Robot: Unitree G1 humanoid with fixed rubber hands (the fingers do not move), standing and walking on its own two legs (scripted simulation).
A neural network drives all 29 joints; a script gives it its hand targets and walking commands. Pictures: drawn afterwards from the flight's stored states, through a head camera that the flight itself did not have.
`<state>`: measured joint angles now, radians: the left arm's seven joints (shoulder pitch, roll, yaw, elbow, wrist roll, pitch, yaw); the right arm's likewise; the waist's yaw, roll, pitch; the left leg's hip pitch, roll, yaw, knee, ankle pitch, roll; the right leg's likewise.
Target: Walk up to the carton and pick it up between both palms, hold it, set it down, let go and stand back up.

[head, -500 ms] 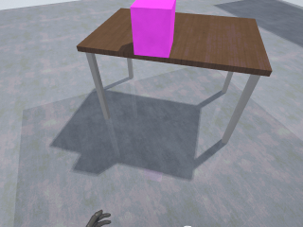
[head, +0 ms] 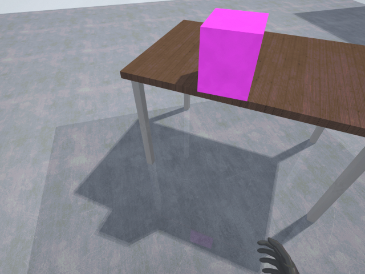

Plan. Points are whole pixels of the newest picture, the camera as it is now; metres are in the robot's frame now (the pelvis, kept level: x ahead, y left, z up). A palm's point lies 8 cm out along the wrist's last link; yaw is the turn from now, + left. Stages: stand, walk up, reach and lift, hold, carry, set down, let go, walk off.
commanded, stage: walk up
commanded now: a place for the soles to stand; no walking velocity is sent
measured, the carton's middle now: (231, 54) +0.88 -0.14 +0.09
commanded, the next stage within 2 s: none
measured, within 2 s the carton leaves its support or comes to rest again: neither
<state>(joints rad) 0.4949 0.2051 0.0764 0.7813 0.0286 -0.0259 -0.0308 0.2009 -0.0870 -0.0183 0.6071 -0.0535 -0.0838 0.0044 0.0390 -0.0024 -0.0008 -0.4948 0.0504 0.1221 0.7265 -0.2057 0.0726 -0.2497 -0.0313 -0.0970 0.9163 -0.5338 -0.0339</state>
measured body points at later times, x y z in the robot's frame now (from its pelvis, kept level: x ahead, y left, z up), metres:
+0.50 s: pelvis +0.19 -0.06 +0.01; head +0.20 -0.06 +0.46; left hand +0.37 +0.12 -0.09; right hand +0.15 -0.29 -0.12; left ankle +0.10 +0.08 -0.68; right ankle +0.26 -0.16 -0.71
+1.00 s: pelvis +0.33 -0.07 +0.01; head +0.34 -0.04 +0.46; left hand +0.38 +0.17 -0.13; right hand +0.47 -0.26 -0.08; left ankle +0.41 +0.03 -0.71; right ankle +0.29 -0.19 -0.65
